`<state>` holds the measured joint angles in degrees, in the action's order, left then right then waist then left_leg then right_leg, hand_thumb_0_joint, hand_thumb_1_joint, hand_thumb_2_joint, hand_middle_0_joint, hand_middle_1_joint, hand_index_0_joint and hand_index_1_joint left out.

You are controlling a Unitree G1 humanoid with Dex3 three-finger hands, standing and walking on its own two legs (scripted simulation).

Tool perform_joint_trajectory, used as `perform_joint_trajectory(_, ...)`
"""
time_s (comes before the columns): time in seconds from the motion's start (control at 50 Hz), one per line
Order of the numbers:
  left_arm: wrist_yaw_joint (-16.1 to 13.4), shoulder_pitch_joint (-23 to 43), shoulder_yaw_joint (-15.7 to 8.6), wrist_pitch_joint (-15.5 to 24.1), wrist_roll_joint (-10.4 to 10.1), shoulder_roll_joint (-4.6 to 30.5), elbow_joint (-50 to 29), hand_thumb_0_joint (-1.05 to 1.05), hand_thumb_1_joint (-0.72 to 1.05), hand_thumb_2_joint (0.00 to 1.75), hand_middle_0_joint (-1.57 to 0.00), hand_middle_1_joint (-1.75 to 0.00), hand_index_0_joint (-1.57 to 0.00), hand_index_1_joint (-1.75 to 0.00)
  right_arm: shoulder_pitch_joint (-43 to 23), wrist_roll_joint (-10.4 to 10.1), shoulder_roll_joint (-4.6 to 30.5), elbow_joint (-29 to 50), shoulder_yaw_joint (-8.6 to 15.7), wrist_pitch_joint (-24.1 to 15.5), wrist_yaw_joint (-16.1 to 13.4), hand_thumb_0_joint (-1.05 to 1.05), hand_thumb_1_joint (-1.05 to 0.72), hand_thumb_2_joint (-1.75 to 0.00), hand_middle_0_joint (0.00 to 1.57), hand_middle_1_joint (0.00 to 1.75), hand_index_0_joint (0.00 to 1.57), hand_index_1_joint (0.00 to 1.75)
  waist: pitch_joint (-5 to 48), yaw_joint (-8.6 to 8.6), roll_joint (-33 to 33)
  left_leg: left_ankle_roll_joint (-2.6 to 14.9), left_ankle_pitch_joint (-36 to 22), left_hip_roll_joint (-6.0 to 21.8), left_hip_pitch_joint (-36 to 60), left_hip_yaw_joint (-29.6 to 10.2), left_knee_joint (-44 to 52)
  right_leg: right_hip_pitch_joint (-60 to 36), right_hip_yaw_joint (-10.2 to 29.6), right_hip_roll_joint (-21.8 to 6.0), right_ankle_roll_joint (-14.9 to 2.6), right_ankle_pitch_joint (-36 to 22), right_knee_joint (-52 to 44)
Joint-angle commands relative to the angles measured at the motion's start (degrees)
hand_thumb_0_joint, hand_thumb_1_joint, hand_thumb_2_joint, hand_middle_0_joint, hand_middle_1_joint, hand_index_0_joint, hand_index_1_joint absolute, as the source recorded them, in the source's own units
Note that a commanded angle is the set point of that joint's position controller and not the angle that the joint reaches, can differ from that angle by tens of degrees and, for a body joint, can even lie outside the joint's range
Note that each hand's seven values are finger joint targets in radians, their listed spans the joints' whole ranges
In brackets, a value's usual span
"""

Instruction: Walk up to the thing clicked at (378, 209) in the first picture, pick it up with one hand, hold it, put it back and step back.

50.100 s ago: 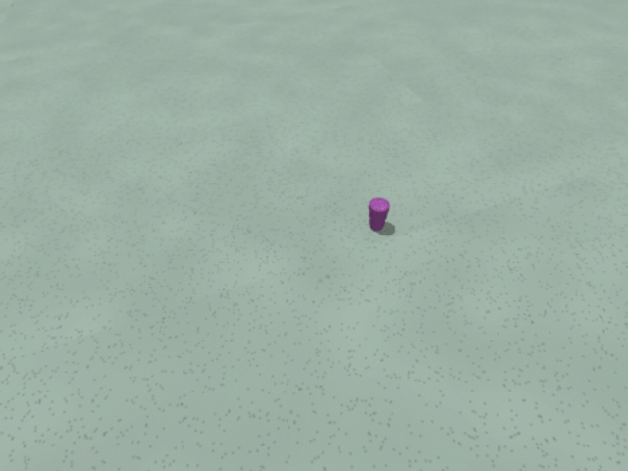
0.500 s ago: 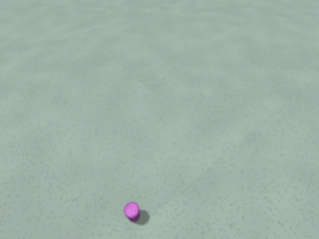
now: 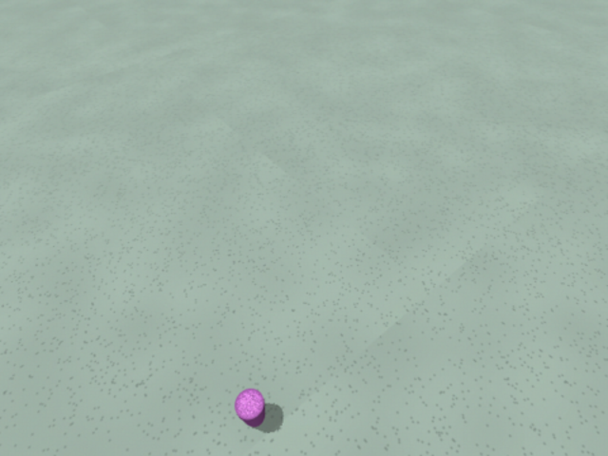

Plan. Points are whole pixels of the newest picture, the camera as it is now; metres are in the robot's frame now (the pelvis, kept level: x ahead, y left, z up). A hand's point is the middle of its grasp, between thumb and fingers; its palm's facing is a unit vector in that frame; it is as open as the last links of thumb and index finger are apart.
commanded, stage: stand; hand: left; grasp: from the side
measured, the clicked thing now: (252, 410) +0.40 +0.21 -0.72
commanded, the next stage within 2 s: step back in 0.34 s
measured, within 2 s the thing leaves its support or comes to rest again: neither
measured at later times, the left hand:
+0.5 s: hand out of the picture +0.07 +0.27 -0.16, palm faces +0.01 -0.93 -0.37, open 7.4 cm
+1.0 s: hand out of the picture +0.01 +0.29 -0.18, palm faces -0.11 -0.92 -0.38, open 7.4 cm
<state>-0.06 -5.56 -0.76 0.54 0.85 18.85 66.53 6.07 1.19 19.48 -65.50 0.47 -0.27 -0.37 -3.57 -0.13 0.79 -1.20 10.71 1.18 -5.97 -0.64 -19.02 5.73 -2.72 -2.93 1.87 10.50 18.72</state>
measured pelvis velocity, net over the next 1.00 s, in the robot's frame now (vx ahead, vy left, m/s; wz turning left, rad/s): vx -0.12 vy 0.04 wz -0.07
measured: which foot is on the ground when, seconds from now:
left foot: down 0.00-1.00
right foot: down 0.00-0.64, up 0.66-1.00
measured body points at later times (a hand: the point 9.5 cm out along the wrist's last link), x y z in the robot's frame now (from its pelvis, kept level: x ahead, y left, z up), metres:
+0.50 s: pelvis -0.02 +0.00 -0.01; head +0.02 +0.00 +0.43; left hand +0.07 +0.32 -0.14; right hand +0.07 -0.31 -0.14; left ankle +0.00 +0.13 -0.75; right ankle +0.00 -0.14 -0.75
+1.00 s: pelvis -0.12 +0.04 -0.03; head -0.04 +0.04 +0.41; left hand +0.02 +0.34 -0.16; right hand -0.05 -0.28 -0.15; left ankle -0.05 +0.13 -0.75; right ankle -0.14 -0.09 -0.74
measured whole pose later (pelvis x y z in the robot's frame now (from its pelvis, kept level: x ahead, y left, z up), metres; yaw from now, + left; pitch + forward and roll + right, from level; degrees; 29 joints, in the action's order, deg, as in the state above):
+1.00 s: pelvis -0.12 +0.04 -0.03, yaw -4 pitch -2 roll -1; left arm -0.4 -6.4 -4.2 -2.7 0.9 21.7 50.6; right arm 8.6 1.6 20.6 -49.0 2.6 1.8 -0.8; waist -11.6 1.5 -0.5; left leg 2.5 15.4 0.4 -22.2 2.8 -39.1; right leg 17.4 4.2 2.0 0.0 26.1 44.8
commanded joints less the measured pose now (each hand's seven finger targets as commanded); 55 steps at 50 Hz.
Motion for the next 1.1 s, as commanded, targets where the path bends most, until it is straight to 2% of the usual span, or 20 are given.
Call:
perform_joint_trajectory(0.0, -0.97, 1.56, -2.09, 1.16, 0.03, 12.05, -3.16, 0.0, 0.9, 0.9, -0.2, -0.3, -0.2, -0.3, -1.7, -0.37, 11.58, 3.22, 1.82, -1.1, -0.64, 0.0, -0.9, -0.9, 0.2, 0.3, 0.2, 0.3, 5.53, -0.14, -0.65, 2.04, -12.19, 6.36, 0.42, -3.72, 2.1, -2.46, 4.24, -5.51, -1.98, -11.71, -1.89)
perform_joint_trajectory(0.3, -0.71, 1.7, -2.19, 1.08, -0.01, 12.2, -3.7, 0.0, 0.9, 0.9, -0.2, -0.3, -0.2, -0.3, -1.98, -0.35, 11.52, 3.45, 1.92, -1.2, -0.4, 0.0, -0.9, -0.9, 0.2, 0.3, 0.2, 0.3, 4.24, -0.01, -0.96, 1.71, -9.91, 6.16, -0.2, -4.08, 3.24, -1.32, 4.1, -5.15, -2.22, -7.92, -2.64)
perform_joint_trajectory(0.34, -1.21, 0.95, -4.83, 0.4, -1.51, 16.17, -6.15, 0.0, 0.9, 0.9, -0.2, -0.3, -0.2, -0.3, -2.86, -1.66, 14.37, 5.88, 3.36, 0.29, 0.14, 0.0, -0.9, -0.9, 0.2, 0.3, 0.2, 0.3, 0.86, 0.7, -1.59, 3.58, -19.44, 4.84, -4.67, -3.64, -5.21, 2.05, 4.67, -4.97, -3.69, -19.95, 3.65)
perform_joint_trajectory(0.4, -1.33, 1.11, -5.36, -0.1, -1.43, 15.65, -9.47, 0.0, 0.9, 0.9, -0.2, -0.3, -0.2, -0.3, -0.92, -1.9, 14.26, 7.65, 4.14, 1.09, 0.33, 0.0, -0.9, -0.9, 0.2, 0.3, 0.2, 0.3, 8.06, 1.2, -1.86, 4.86, -19.28, 3.99, -4.48, -2.94, -11.01, 0.85, 5.68, -6.26, -6.82, -19.73, 7.54)
perform_joint_trajectory(0.46, -1.36, 2.46, -5.8, -0.85, -0.89, 16.84, -12.17, 0.0, 0.9, 0.9, -0.2, -0.3, -0.2, -0.3, -0.35, -1.68, 13.22, 9.6, 4.41, 2.05, 0.58, 0.0, -0.9, -0.9, 0.2, 0.3, 0.2, 0.3, 8.83, 1.15, -5.77, 4.75, -11.79, 0.79, -6.4, -1.33, -18.9, 4.97, 9.51, -10.33, -10.45, -18.04, 7.22)
perform_joint_trajectory(0.52, -1.56, 7.1, -6.31, -1.36, 0.34, 19.04, -16.12, 0.0, 0.9, 0.9, -0.2, -0.3, -0.2, -0.3, 3.73, -1.25, 12.53, 11.07, 5.1, 3.41, 1.39, 0.0, -0.9, -0.9, 0.2, 0.3, 0.2, 0.3, 6.49, 2.6, -13.31, 4.49, 15.58, -3.67, -6.0, -1.0, -33.18, 15.53, 14.94, -18.31, -16.35, -14.2, 3.98)
perform_joint_trajectory(0.56, -1.74, 10.77, -6.18, -1.47, 0.85, 19.13, -18.25, 0.0, 0.9, 0.9, -0.2, -0.3, -0.2, -0.3, 8.18, -1.59, 12.97, 11.48, 5.56, 3.47, 1.82, 0.0, -0.9, -0.9, 0.2, 0.3, 0.2, 0.3, 5.41, 4.88, -14.23, 5.08, 15.51, -1.49, -5.3, -3.1, -30.4, 18.33, 12.42, -16.92, -14.09, -12.37, 8.11)
perform_joint_trajectory(0.58, -1.75, 10.55, -5.69, -1.75, 0.73, 17.67, -18.54, 0.0, 0.9, 0.9, -0.2, -0.3, -0.2, -0.3, 9.05, -1.48, 13.11, 11.21, 5.81, 2.93, 1.78, 0.0, -0.9, -0.9, 0.2, 0.3, 0.2, 0.3, 5.72, 4.8, -11.58, 5.06, 7.58, -1.0, -5.88, -2.12, -21.96, 15.92, 9.44, -13.05, -11.38, -10.19, 13.37)
perform_joint_trajectory(0.6, -1.73, 8.46, -5.22, -2.27, 0.21, 15.16, -18.63, 0.0, 0.9, 0.9, -0.2, -0.3, -0.2, -0.3, 7.92, -0.63, 15.16, 11.63, 6.27, 2.35, 1.49, 0.0, -0.9, -0.9, 0.2, 0.3, 0.2, 0.3, 4.22, 3.8, -1.13, 5.67, -7.41, 4.22, -8.88, -8.55, -9.87, 15.32, 4.93, -5.12, -7.27, -2.42, 23.34)
perform_joint_trajectory(0.62, -2.01, 7.14, -4.8, -2.78, -0.7, 12.2, -19.22, 0.0, 0.9, 0.9, -0.2, -0.3, -0.2, -0.3, 6.38, 0.48, 19.57, 12.76, 7.28, 1.75, 1.13, 0.0, -0.9, -0.9, 0.2, 0.3, 0.2, 0.3, 2.35, 2.98, 11.11, 8.36, -21.7, 11.97, -7.23, -22.17, -2.96, 22.0, 4.02, 6.29, -4.19, 13.96, 34.22)
perform_joint_trajectory(0.64, -2.44, 5.03, -5.01, -3.31, -0.45, 12.35, -19.0, 0.0, 0.9, 0.9, -0.2, -0.3, -0.2, -0.3, 6.52, 1.0, 21.1, 13.42, 7.47, 1.1, 0.77, 0.0, -0.9, -0.9, 0.2, 0.3, 0.2, 0.3, 3.72, 2.06, 7.83, 11.99, -30.76, 15.34, -6.98, -24.48, -3.91, 21.95, 11.04, 8.04, -4.1, 26.2, 41.43)
perform_joint_trajectory(0.66, -2.85, 3.59, -4.92, -3.36, -0.45, 12.16, -18.74, 0.0, 0.9, 0.9, -0.2, -0.3, -0.2, -0.3, 4.87, 0.75, 22.56, 14.65, 7.64, 0.97, 0.55, 0.0, -0.9, -0.9, 0.2, 0.3, 0.2, 0.3, 6.26, 2.35, 10.1, 13.83, -32.29, 17.69, -5.99, -28.14, -3.39, 22.64, 14.67, 9.87, -4.15, 28.84, 46.22)
perform_joint_trajectory(0.74, -2.83, -1.67, -5.31, -3.04, -0.67, 14.49, -17.01, 0.0, 0.9, 0.9, -0.2, -0.3, -0.2, -0.3, -0.97, 0.76, 16.21, 18.12, 6.34, 0.56, -1.18, 0.0, -0.9, -0.9, 0.2, 0.3, 0.2, 0.3, 6.39, -1.29, 8.01, 14.41, -26.73, 13.28, -1.89, -16.84, -8.6, 25.27, 13.62, 7.57, -3.06, 19.58, 52.55)
perform_joint_trajectory(0.84, -1.82, 1.06, -6.0, -2.27, 0.05, 13.43, -20.54, 0.0, 0.9, 0.9, -0.2, -0.3, -0.2, -0.3, 6.33, 0.37, 15.88, 18.46, 6.76, 0.38, -1.69, 0.0, -0.9, -0.9, 0.2, 0.3, 0.2, 0.3, 6.99, 2.69, 5.8, 16.71, -30.59, 14.21, 5.74, -16.1, -10.9, 24.82, 11.16, 6.44, -0.76, 21.04, 41.99)
perform_joint_trajectory(0.9, -1.44, -1.43, -6.18, -1.98, 0.04, 12.7, -20.83, 0.0, 0.9, 0.9, -0.2, -0.3, -0.2, -0.3, 4.97, 0.28, 16.63, 19.81, 6.6, 0.67, -1.66, 0.0, -0.9, -0.9, 0.2, 0.3, 0.2, 0.3, 8.0, 2.05, 6.9, 16.1, -26.48, 13.9, 3.84, -14.5, -11.48, 19.82, 7.85, 4.99, -1.12, 19.15, 31.77)
perform_joint_trajectory(0.98, -1.07, -8.52, -6.57, -1.21, 0.62, 11.46, -18.12, 0.0, 0.9, 0.9, -0.2, -0.3, -0.2, -0.3, 1.93, -0.65, 16.71, 20.7, 5.99, 1.65, -1.2, 0.0, -0.9, -0.9, 0.2, 0.3, 0.2, 0.3, 9.9, -0.98, 5.84, 10.72, -16.14, 9.91, -5.0, -9.66, -16.49, 4.33, 3.15, 5.21, -3.34, 2.01, 6.85)
perform_joint_trajectory(1.0, -1.19, -9.22, -7.0, -0.86, 1.35, 13.59, -18.34, 0.0, 0.9, 0.9, -0.2, -0.3, -0.2, -0.3, 2.15, -1.13, 15.29, 20.82, 5.51, 1.67, -1.03, 0.0, -0.9, -0.9, 0.2, 0.3, 0.2, 0.3, 9.93, -1.02, 3.65, 7.85, -8.58, 8.63, -12.72, -9.31, -17.56, -0.73, 8.42, 1.63, -5.21, -1.67, 6.84)
perform_joint_trajectory(1.04, -0.93, -3.46, -8.91, -1.01, 1.12, 23.14, -21.58, 0.0, 0.9, 0.9, -0.2, -0.3, -0.2, -0.3, -0.43, -1.43, 13.53, 21.04, 5.68, 2.14, -1.51, 0.0, -0.9, -0.9, 0.2, 0.3, 0.2, 0.3, 3.44, -2.56, -17.79, 1.68, 24.9, -6.52, -19.35, -2.44, -41.42, 13.24, 35.74, -20.28, -21.2, -7.73, -0.04)
perform_joint_trajectory(1.06, -1.13, -0.21, -8.77, -0.58, 1.35, 21.07, -23.6, 0.0, 0.9, 0.9, -0.2, -0.3, -0.2, -0.3, 1.9, -1.2, 14.76, 19.91, 6.03, 2.49, -1.46, 0.0, -0.9, -0.9, 0.2, 0.3, 0.2, 0.3, 1.25, -0.6, -13.72, 1.41, 24.93, -5.14, -18.04, -9.02, -49.28, 16.19, 35.73, -21.15, -21.61, -9.57, -0.17)
perform_joint_trajectory(1.08, -1.47, 2.17, -8.08, -0.53, 0.3, 18.39, -24.48, 0.0, 0.9, 0.9, -0.2, -0.3, -0.2, -0.3, 4.46, -1.63, 15.08, 18.97, 5.86, 2.4, -1.18, 0.0, -0.9, -0.9, 0.2, 0.3, 0.2, 0.3, 0.96, 0.94, -7.71, 1.31, 21.46, -6.15, -18.72, -10.29, -51.73, 14.64, 27.05, -16.41, -19.75, -14.52, 3.48)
